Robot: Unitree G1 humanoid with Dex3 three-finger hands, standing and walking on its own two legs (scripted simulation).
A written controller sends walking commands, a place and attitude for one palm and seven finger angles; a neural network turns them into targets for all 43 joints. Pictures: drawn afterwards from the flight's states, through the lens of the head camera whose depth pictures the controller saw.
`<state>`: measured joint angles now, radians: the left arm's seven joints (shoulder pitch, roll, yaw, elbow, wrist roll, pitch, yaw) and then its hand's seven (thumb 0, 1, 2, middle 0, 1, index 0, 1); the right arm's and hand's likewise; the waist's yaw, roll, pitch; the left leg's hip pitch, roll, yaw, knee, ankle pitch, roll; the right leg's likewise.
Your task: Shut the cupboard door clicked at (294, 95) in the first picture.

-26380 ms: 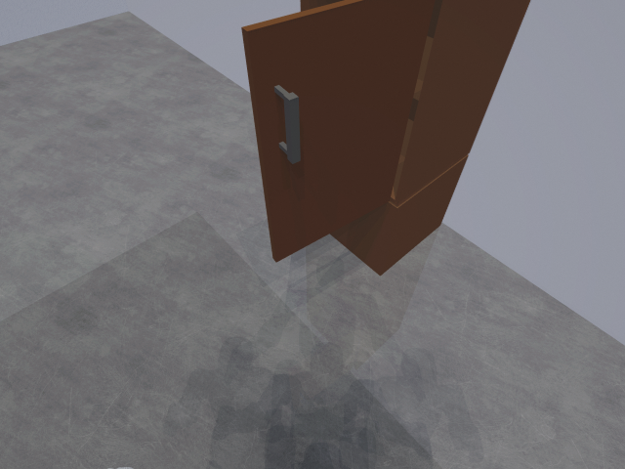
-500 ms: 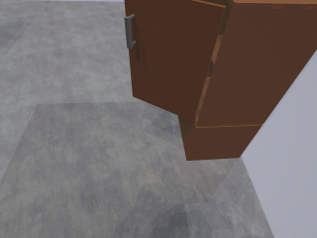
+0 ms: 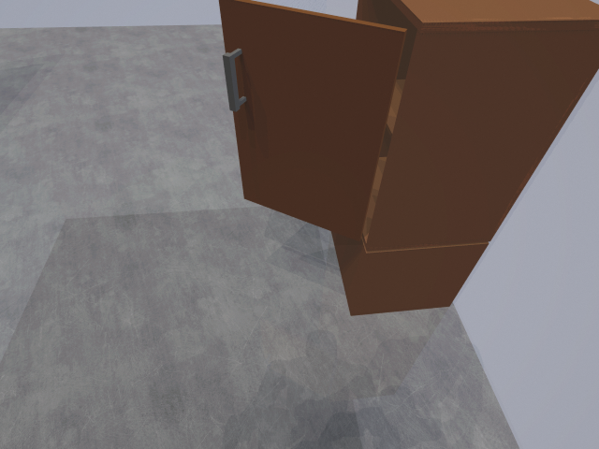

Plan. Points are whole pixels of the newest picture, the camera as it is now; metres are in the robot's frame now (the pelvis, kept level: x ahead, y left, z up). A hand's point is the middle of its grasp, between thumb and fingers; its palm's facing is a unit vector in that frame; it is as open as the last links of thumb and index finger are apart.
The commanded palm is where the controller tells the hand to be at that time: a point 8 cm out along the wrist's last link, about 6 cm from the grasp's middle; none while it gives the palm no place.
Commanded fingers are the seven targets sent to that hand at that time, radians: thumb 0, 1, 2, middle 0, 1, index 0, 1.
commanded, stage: let the arm hang, fingers relaxed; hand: left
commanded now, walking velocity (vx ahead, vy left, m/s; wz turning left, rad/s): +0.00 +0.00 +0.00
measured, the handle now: (236, 80) +0.88 +0.19 +0.07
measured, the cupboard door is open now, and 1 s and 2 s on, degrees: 57 57 57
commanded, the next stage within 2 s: look to check the result in 0.06 s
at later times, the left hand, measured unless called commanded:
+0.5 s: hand out of the picture +0.04 +0.20 -0.17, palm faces +0.01 -0.96 -0.27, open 7.4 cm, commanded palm none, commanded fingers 0.00 0.90 0.90 -0.20 -0.30 -0.20 -0.30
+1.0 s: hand out of the picture +0.06 +0.19 -0.18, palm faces +0.10 -0.96 -0.26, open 7.4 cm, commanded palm none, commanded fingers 0.00 0.90 0.90 -0.20 -0.30 -0.20 -0.30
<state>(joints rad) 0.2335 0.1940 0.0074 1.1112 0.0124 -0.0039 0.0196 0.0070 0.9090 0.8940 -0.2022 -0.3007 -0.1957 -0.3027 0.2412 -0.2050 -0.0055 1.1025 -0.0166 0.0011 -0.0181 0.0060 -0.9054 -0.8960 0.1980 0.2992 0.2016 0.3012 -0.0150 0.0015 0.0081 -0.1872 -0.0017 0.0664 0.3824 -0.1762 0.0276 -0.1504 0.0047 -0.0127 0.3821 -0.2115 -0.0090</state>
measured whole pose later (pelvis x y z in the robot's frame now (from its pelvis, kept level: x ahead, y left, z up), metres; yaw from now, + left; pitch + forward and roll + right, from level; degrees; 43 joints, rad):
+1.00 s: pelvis +0.02 -0.01 -0.01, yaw +5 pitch -1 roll -1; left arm 0.18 0.22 0.04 1.06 0.01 0.01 0.03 0.01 0.91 0.89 -0.20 -0.30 -0.20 -0.30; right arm 0.21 -0.23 -0.02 1.07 -0.02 0.04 -0.01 0.01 -0.91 -0.90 0.20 0.30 0.20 0.30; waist -0.03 0.01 0.05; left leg -0.25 0.01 0.00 0.55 -0.28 0.00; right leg -0.14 0.01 -0.10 0.44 -0.29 -0.03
